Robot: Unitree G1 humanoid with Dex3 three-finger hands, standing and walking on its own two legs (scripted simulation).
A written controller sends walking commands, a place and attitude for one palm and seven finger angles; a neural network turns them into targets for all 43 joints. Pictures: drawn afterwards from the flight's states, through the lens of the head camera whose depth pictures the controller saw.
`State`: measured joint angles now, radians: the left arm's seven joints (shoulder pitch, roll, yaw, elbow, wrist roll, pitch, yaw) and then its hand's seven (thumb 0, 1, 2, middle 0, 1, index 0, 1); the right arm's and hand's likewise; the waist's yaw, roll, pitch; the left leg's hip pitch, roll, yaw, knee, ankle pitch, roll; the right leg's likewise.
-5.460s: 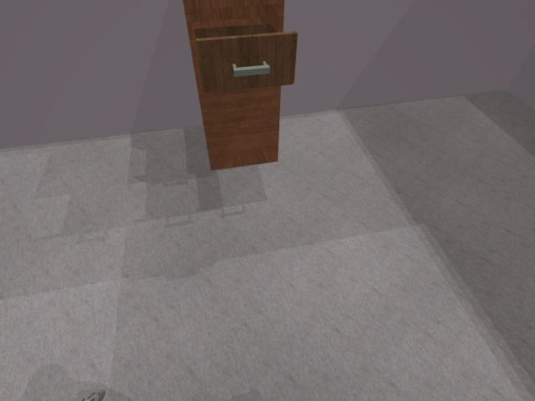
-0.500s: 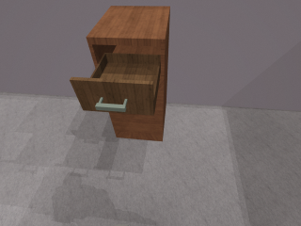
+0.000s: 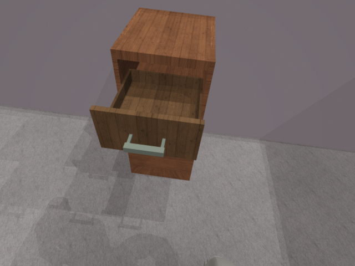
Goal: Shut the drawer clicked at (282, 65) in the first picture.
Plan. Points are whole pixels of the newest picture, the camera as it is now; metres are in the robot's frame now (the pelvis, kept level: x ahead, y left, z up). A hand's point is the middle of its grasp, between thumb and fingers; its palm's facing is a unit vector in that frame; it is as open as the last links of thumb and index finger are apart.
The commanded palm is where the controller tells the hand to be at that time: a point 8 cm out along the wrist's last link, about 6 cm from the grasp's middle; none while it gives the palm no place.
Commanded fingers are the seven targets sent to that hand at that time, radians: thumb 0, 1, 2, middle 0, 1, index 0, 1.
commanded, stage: take the last steps up to it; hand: left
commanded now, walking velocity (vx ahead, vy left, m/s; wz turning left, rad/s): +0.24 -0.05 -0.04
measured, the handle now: (145, 144) +0.46 +0.13 -0.05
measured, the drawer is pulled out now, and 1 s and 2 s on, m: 0.28 0.28 0.28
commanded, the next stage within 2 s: come to a stop and stand still in 0.22 s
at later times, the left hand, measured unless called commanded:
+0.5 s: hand (126, 247) +0.20 +0.14 -0.17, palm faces +0.03 -0.97 -0.24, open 7.2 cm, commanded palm none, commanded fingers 0.00 0.90 0.90 -0.20 -0.30 -0.20 -0.30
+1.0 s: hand out of the picture +0.12 +0.17 -0.18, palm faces +0.02 -0.97 -0.22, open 7.4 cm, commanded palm none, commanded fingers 0.00 0.90 0.90 -0.20 -0.30 -0.20 -0.30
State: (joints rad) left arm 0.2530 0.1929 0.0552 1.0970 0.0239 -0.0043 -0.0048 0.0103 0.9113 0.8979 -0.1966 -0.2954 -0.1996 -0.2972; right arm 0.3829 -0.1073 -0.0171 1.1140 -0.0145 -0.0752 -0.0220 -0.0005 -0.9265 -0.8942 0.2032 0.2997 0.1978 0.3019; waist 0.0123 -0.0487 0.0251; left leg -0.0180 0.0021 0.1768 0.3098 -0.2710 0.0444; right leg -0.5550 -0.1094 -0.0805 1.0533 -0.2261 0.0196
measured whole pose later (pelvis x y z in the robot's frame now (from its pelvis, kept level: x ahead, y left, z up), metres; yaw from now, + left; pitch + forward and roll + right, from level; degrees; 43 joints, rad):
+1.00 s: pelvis +0.11 -0.03 +0.00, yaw -2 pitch +0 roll +0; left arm 0.25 0.21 0.05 1.08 0.02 0.06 0.02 0.01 0.91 0.90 -0.20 -0.30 -0.20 -0.30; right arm 0.17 -0.15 -0.04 1.03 -0.02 0.01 -0.04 0.00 -0.92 -0.89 0.21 0.30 0.20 0.30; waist 0.00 -0.02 0.05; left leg -0.28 0.05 0.07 0.42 -0.13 0.00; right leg -0.28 -0.03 -0.01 0.81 -0.48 0.03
